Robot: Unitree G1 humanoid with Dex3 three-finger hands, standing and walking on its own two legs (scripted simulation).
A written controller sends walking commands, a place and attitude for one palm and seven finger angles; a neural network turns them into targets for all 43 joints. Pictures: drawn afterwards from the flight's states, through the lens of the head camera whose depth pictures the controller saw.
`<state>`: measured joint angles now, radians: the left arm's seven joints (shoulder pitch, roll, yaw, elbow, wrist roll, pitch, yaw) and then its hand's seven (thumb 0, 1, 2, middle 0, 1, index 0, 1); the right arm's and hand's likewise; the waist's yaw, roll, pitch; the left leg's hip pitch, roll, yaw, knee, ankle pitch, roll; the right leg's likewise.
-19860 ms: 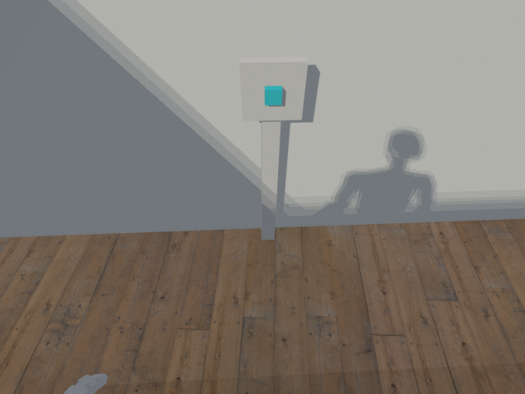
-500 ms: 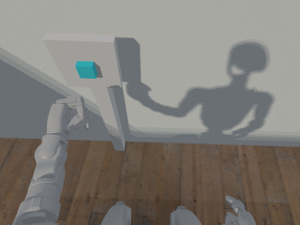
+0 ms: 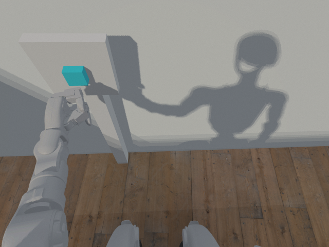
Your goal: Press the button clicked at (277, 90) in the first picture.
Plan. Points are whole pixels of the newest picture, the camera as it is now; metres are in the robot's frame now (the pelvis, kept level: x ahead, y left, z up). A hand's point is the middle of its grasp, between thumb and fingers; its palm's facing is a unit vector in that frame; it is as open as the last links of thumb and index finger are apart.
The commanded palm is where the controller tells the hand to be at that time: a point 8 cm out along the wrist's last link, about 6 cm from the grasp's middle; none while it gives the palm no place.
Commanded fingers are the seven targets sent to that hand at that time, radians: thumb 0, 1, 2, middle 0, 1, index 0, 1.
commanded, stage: aim a knuckle at the button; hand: left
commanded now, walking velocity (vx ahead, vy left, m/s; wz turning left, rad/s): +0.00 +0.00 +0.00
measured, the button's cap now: (76, 75) +0.52 +0.21 +0.08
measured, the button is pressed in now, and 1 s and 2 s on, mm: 0 0 10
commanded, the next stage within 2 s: press the button with the knuckle in 0.62 s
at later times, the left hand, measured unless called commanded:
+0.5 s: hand (84, 114) +0.42 +0.18 +0.05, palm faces +0.04 -1.00 -0.04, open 3.1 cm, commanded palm +0.39 +0.23 +0.05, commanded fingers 0.00 0.90 0.90 -1.30 -1.50 -1.30 -1.50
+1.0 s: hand (85, 106) +0.44 +0.18 +0.05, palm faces +0.02 -1.00 -0.03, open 3.1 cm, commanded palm +0.42 +0.23 +0.05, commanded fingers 0.00 0.90 0.90 -1.30 -1.50 -1.30 -1.50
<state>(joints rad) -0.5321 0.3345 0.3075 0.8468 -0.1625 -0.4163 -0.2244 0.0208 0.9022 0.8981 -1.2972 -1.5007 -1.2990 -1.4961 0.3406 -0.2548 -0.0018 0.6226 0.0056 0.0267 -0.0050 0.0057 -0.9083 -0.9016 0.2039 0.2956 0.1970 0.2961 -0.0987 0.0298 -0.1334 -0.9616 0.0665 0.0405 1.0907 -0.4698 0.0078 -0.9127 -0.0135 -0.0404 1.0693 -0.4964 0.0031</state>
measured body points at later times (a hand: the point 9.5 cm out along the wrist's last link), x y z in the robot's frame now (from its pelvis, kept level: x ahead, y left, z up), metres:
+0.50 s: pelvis +0.00 +0.00 +0.00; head +0.10 +0.01 +0.44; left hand +0.41 +0.24 +0.05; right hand +0.10 -0.26 -0.12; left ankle +0.02 +0.12 -0.66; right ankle +0.01 -0.12 -0.66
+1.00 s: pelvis -0.01 +0.00 -0.01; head +0.10 +0.01 +0.43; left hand +0.44 +0.24 +0.05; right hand +0.07 -0.26 -0.12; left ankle +0.02 +0.12 -0.66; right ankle +0.01 -0.12 -0.66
